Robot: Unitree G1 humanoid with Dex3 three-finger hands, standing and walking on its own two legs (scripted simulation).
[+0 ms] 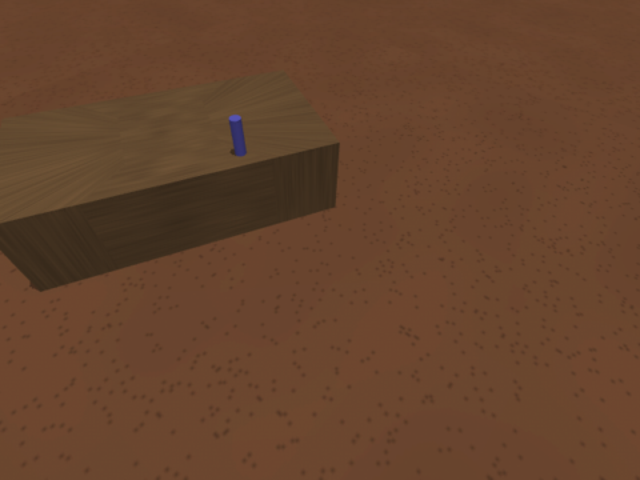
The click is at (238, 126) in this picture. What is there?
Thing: slim round
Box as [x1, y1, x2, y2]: [229, 115, 245, 156]
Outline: 232,115 229,117 229,122 235,154 240,156 245,154 240,116
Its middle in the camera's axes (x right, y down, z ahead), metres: -0.30 -0.38 +1.41
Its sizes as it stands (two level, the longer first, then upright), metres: 0.044 0.044 0.151
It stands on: a support 0.36 m high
